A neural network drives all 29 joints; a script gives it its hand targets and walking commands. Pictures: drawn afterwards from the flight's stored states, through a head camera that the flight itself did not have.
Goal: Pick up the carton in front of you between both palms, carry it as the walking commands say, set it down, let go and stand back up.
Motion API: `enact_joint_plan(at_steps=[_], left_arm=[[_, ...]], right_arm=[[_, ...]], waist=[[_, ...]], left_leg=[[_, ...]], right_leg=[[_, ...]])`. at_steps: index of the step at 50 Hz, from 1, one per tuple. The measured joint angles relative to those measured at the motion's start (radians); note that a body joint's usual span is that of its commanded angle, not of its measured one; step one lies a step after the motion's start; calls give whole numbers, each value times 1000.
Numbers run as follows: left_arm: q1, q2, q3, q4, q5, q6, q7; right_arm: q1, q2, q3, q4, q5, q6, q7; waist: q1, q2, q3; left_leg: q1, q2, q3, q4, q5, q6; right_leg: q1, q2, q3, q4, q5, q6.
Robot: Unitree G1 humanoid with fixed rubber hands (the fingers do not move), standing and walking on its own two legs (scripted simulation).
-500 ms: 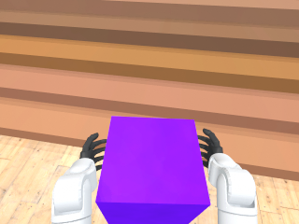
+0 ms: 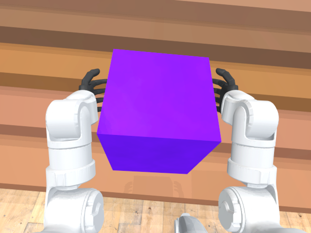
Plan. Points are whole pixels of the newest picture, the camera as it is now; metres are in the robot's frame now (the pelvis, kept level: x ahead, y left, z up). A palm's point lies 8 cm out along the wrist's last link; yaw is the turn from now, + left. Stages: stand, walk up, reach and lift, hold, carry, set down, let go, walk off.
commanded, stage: carry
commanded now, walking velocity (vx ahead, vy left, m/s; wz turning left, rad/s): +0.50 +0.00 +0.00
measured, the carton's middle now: (155, 120) +0.38 -0.01 +0.07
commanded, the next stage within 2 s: none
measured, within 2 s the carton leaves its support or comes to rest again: neither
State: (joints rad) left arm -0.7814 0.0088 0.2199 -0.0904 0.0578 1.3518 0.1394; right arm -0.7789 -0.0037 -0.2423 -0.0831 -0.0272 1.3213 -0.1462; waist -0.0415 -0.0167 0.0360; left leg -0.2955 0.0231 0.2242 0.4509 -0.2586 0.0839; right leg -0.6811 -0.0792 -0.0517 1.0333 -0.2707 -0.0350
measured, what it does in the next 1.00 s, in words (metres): climbs: right foot, then left foot 0.13 m higher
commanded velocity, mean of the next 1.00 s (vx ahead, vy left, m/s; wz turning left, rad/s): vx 0.50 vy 0.00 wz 0.00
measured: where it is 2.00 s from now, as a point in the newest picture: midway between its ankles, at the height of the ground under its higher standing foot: (137, 37)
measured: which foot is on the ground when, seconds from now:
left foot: down 0.00-0.18, up 0.20-0.52, down 0.54-1.00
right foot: up 0.00-0.12, down 0.14-0.56, up 0.58-0.94, down 0.96-1.00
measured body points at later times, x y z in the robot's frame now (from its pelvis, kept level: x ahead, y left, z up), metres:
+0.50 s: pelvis +0.34 +0.00 +0.00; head +0.44 -0.01 +0.44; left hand +0.73 +0.18 +0.14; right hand +0.76 -0.12 +0.13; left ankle +0.48 +0.11 -0.55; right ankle +0.20 -0.10 -0.74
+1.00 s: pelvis +0.72 +0.02 +0.15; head +0.73 +0.04 +0.60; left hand +1.12 +0.16 +0.34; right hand +1.11 -0.14 +0.36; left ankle +0.56 +0.11 -0.57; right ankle +0.81 -0.06 -0.49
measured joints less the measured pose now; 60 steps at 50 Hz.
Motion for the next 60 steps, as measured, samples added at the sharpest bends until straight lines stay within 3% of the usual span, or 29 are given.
enact_joint_plan(at_steps=[4,7,9,11,13,17,22,24,26,27,28,29,31,33,36,40,43,45,48,49,50,51,53,55,57,60], left_arm=[[-90,22,30,78,0,6,0],[-135,25,53,142,2,8,0],[-155,12,55,189,15,1,1],[-162,-2,54,218,28,-17,1],[-136,-19,51,230,33,-28,1],[-56,-39,57,136,12,-24,11],[-2,-65,70,-21,-8,-60,16],[6,-59,73,-55,-20,-68,16],[8,-54,83,-64,-26,-69,17],[15,-50,91,-64,-26,-66,15],[22,-42,98,-62,-26,-62,11],[16,-33,105,-51,-25,-62,5],[7,-15,109,-26,-19,-66,-8],[9,-28,114,-22,3,-60,-15],[17,-59,118,-49,42,-48,-20],[-11,-66,118,-60,70,-41,-24],[-62,-51,111,-10,84,-38,-26],[-90,-45,103,40,100,-31,-23],[-128,-26,89,132,100,-5,-22],[-134,-22,75,169,94,1,-19],[-151,-21,57,212,87,6,-11],[-173,-15,39,249,77,8,-1],[-175,-6,6,293,45,5,21],[-141,6,-4,290,-7,20,21],[-126,23,-11,279,-46,36,39],[-164,35,-3,275,-82,31,56]], right_arm=[[-96,-13,-24,87,-8,2,0],[-139,-17,-39,142,-20,10,1],[-143,-32,-50,165,-23,18,6],[-156,-48,-59,193,-25,14,15],[-138,-44,-73,201,-32,17,20],[-96,3,-79,125,-63,29,16],[-46,43,-68,-44,-74,4,20],[-37,58,-60,-79,-82,-9,22],[-36,64,-49,-76,-87,-21,23],[-36,67,-39,-59,-90,-28,22],[-34,73,-27,-38,-91,-38,20],[-40,72,-17,-21,-90,-46,15],[-46,65,0,15,-76,-61,2],[-28,59,7,22,-55,-63,-13],[-12,46,2,18,-15,-65,-20],[-53,20,-9,39,21,-68,-25],[-111,-10,-20,99,36,-65,-26],[-146,-32,-21,155,48,-56,-35],[-187,-52,-36,243,43,-27,-30],[-188,-60,-43,267,33,-14,-21],[-190,-72,-57,285,23,2,-9],[-202,-88,-68,308,14,10,7],[-214,-93,-82,347,-21,15,29],[-194,-63,-103,346,-65,30,45],[-175,-29,-118,310,-97,51,47],[-189,-20,-138,249,-117,70,60]], waist=[[8,1,-11],[22,14,-24],[45,22,-39],[78,50,-26],[101,58,-9],[123,35,38],[149,38,71],[145,32,74],[120,26,67],[97,25,61],[56,13,61],[19,-2,73],[-38,-5,87],[-83,3,95],[-115,16,97],[-143,49,70],[-156,47,17],[-139,46,-20],[-69,49,-85],[-29,57,-104],[13,52,-113],[61,43,-101],[141,46,-69],[197,43,-50],[224,24,-24],[237,8,1]], left_leg=[[73,-4,-12,-5,-75,-25],[111,9,-23,83,-175,-43],[66,31,-39,289,-192,-47],[-60,28,-123,614,-220,-51],[-203,-4,-182,902,-220,-43],[-461,-27,-183,1147,-192,-21],[-784,11,-158,1352,-311,17],[-848,33,-130,1221,-319,27],[-804,22,-88,915,-216,40],[-741,5,-71,778,-146,42],[-663,-24,-63,707,-188,38],[-623,-42,-47,695,-208,47],[-542,-59,-49,650,-225,74],[-436,-69,-58,531,-117,84],[-261,-70,-63,332,-42,52],[-57,-51,-87,109,-50,20],[63,-40,-116,13,-66,7],[162,-26,-131,-73,-73,-11],[254,7,-122,-134,-33,-5],[242,34,-108,-53,40,1],[177,54,-119,112,105,-10],[67,45,-178,388,79,-36],[-155,-27,-299,949,16,-39],[-325,-73,-327,1262,-7,-9],[-460,-77,-301,1343,-22,11],[-634,-38,-224,1323,-71,30]], right_leg=[[-10,14,-29,-233,91,-6],[59,54,-72,-389,164,-33],[183,63,-104,-456,148,-67],[206,86,-102,-418,12,-67],[236,92,-99,-419,-23,-58],[346,72,-75,-518,-25,-31],[502,52,-48,-614,-82,-4],[592,35,-41,-689,-91,18],[664,13,-45,-749,-63,19],[674,1,-44,-721,-42,15],[649,-22,-39,-619,-17,14],[572,-29,12,-397,10,21],[366,63,157,172,-11,19],[215,131,182,529,-25,-6],[22,149,127,712,-42,-35],[-198,125,16,692,-167,-51],[-367,92,-18,744,-267,-79],[-413,62,-49,597,-253,-87],[-320,62,-117,260,-152,-118],[-231,85,-136,195,-200,-131],[-132,99,-138,88,-104,-126],[-83,110,-138,46,-98,-111],[7,131,-138,-27,-136,-107],[115,143,-126,-142,-126,-87],[227,132,-109,-268,-97,-63],[358,102,-92,-417,-76,-55]])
